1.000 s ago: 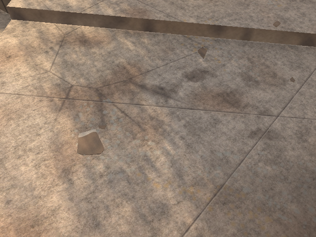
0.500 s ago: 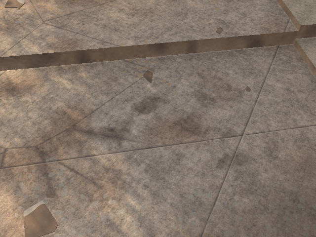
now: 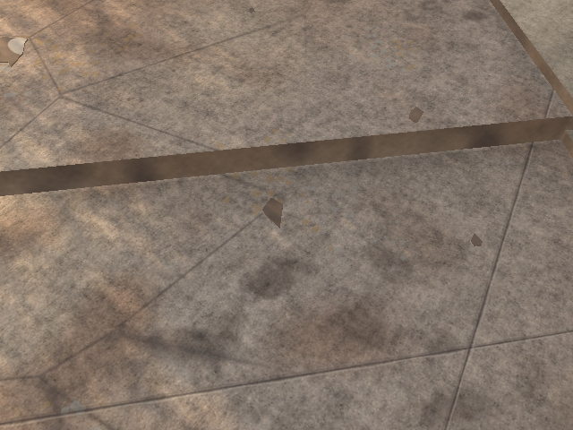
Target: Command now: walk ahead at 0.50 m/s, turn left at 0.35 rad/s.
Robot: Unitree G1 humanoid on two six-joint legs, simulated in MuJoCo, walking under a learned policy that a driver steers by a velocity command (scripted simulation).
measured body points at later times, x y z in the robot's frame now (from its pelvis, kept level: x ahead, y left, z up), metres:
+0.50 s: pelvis +0.28 +0.00 +0.00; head +0.32 +0.00 +0.45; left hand +0.45 +0.28 -0.07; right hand +0.32 -0.29 -0.13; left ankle +0.10 +0.06 -0.71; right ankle +0.42 -0.07 -0.72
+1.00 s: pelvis +0.51 +0.10 +0.01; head +0.53 +0.11 +0.46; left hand +0.36 +0.31 -0.13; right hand +0.80 -0.03 -0.07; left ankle +0.55 +0.21 -0.72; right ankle +0.42 -0.07 -0.70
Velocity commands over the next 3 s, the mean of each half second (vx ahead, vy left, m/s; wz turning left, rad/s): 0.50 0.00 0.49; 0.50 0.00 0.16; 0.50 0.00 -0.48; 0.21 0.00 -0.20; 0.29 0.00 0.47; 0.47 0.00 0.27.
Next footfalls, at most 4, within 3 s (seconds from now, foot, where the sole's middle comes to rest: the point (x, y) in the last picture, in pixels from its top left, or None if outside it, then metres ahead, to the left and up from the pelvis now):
0.48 right None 0.46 -0.06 -0.76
0.96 left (205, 372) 0.59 0.23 -0.76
1.48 right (277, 263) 0.90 0.07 -0.76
2.00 left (227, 231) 1.00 0.22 -0.76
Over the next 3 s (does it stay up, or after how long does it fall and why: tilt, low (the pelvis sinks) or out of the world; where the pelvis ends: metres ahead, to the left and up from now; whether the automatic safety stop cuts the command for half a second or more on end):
stays up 1.25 0.27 0.06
